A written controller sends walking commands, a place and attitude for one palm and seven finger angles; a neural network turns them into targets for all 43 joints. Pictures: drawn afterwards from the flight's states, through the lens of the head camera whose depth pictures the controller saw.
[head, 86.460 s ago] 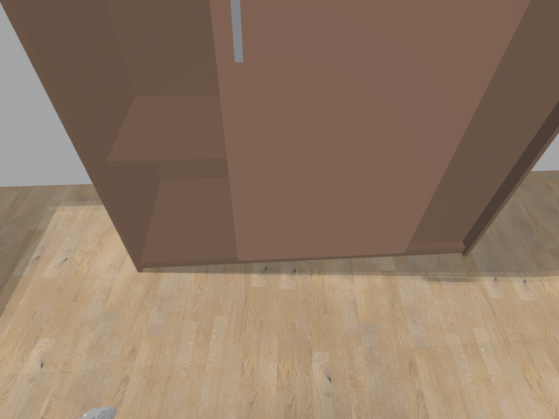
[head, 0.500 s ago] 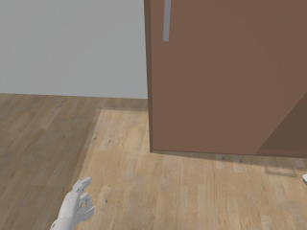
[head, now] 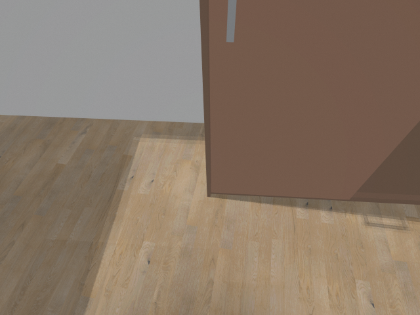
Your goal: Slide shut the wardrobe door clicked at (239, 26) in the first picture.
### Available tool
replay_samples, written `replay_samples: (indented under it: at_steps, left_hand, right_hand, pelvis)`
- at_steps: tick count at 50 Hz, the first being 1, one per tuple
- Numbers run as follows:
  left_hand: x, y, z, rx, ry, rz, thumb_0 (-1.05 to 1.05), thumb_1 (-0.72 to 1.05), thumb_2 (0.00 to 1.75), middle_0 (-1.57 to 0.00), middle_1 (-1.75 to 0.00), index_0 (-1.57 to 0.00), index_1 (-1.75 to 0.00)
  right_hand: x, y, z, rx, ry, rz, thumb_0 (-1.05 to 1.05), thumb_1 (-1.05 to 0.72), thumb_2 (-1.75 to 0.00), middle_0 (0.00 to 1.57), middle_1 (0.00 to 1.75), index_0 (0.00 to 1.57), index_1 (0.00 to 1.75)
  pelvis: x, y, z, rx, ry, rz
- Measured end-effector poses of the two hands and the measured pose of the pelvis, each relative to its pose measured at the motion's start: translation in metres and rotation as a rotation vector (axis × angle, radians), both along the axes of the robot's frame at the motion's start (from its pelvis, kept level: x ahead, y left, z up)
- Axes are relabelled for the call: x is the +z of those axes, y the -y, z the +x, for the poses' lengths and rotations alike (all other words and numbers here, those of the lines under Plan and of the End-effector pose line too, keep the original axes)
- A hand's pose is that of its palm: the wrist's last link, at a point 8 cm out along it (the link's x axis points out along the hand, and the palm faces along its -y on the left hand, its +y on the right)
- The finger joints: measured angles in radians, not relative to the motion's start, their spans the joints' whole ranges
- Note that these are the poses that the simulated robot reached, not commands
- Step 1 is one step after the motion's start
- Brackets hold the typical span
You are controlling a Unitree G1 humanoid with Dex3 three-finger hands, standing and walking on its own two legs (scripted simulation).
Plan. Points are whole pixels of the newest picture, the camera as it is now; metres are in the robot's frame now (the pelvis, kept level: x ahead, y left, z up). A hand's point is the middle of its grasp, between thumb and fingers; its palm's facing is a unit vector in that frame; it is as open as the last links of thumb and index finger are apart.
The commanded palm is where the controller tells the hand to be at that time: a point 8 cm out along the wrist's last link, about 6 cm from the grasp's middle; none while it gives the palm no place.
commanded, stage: let the arm hang, fingers relaxed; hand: right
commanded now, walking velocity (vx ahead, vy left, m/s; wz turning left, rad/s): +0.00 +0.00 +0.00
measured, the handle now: out of the picture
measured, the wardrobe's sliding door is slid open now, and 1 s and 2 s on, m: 0.00 0.00 0.00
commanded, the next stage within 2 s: look to check the result in 0.58 s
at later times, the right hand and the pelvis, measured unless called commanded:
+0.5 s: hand out of the picture +0.11 -0.22 -0.15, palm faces -0.01 +0.96 -0.28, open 7.4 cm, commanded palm none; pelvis +0.01 +0.00 +0.00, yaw +0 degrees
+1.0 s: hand out of the picture +0.10 -0.22 -0.16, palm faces -0.02 +0.95 -0.31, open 7.4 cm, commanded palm none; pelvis +0.04 +0.01 +0.01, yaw +0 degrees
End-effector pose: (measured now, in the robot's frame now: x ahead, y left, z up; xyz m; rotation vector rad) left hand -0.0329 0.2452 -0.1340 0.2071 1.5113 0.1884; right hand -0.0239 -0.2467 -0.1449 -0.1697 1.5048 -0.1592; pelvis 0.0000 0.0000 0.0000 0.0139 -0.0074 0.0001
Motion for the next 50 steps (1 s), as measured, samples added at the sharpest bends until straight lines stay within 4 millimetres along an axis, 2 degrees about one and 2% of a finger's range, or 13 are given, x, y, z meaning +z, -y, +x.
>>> replay_samples:
  at_steps: [5, 11, 18, 24, 29, 36, 43, 50]
  left_hand:
    - [-0.007, 0.011, 0.006, 0.012, 0.022, -0.032, 0.01, 0.91, 0.89, -0.20, -0.30, -0.20, -0.30]
    - [-0.011, 0.013, 0.038, -0.002, 0.115, -0.048, 0.00, 0.91, 0.89, -0.20, -0.30, -0.20, -0.30]
    - [-0.005, 0.000, 0.082, -0.030, 0.226, -0.026, 0.00, 0.91, 0.89, -0.20, -0.30, -0.20, -0.30]
    - [0.004, -0.017, 0.107, -0.051, 0.276, 0.012, 0.00, 0.91, 0.89, -0.20, -0.30, -0.20, -0.30]
    - [0.010, -0.030, 0.116, -0.062, 0.278, 0.040, 0.00, 0.91, 0.89, -0.20, -0.30, -0.20, -0.30]
    - [0.012, -0.042, 0.118, -0.068, 0.244, 0.060, 0.00, 0.91, 0.89, -0.20, -0.30, -0.20, -0.30]
    - [0.011, -0.045, 0.118, -0.069, 0.211, 0.059, 0.00, 0.91, 0.89, -0.20, -0.30, -0.20, -0.30]
    - [0.008, -0.043, 0.124, -0.070, 0.205, 0.045, 0.00, 0.91, 0.89, -0.20, -0.30, -0.20, -0.30]
  right_hand:
    - [0.007, 0.014, 0.010, 0.006, 0.019, -0.044, 0.01, -0.92, -0.90, 0.20, 0.30, 0.20, 0.30]
    - [0.013, 0.021, 0.049, 0.031, 0.122, -0.071, 0.01, -0.91, -0.90, 0.20, 0.30, 0.20, 0.30]
    - [0.020, 0.019, 0.097, 0.066, 0.247, -0.069, 0.00, -0.90, -0.90, 0.20, 0.30, 0.20, 0.30]
    - [0.024, 0.016, 0.122, 0.087, 0.302, -0.065, 0.00, -0.90, -0.90, 0.20, 0.30, 0.20, 0.30]
    - [0.025, 0.017, 0.129, 0.094, 0.301, -0.068, 0.00, -0.90, -0.90, 0.20, 0.30, 0.20, 0.30]
    - [0.025, 0.022, 0.125, 0.090, 0.258, -0.082, 0.00, -0.90, -0.90, 0.20, 0.30, 0.20, 0.30]
    - [0.025, 0.024, 0.120, 0.083, 0.216, -0.094, 0.00, -0.90, -0.90, 0.20, 0.30, 0.20, 0.30]
    - [0.026, 0.022, 0.124, 0.080, 0.206, -0.098, 0.01, -0.90, -0.90, 0.20, 0.30, 0.20, 0.30]
  pelvis:
    - [0.001, 0.002, 0.001, 0.004, 0.006, -0.003]
    - [0.001, 0.004, 0.002, 0.007, 0.012, -0.008]
    - [0.003, 0.003, 0.006, 0.008, 0.015, -0.013]
    - [0.004, 0.001, 0.011, 0.008, 0.018, -0.014]
    - [0.005, -0.002, 0.015, 0.008, 0.018, -0.014]
    - [0.007, -0.006, 0.022, 0.007, 0.014, -0.013]
    - [0.007, -0.009, 0.029, 0.006, 0.011, -0.013]
    - [0.008, -0.011, 0.036, 0.007, 0.008, -0.014]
